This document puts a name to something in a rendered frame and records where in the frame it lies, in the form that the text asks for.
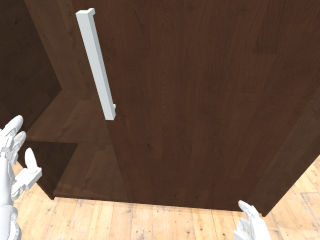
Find right robot hand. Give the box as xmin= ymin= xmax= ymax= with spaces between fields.
xmin=233 ymin=200 xmax=272 ymax=240

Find left robot hand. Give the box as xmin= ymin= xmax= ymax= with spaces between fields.
xmin=0 ymin=115 xmax=42 ymax=206

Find wardrobe door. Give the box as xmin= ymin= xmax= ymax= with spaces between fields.
xmin=71 ymin=0 xmax=320 ymax=212
xmin=246 ymin=85 xmax=320 ymax=207

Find left robot forearm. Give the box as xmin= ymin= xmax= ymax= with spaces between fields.
xmin=0 ymin=205 xmax=22 ymax=240

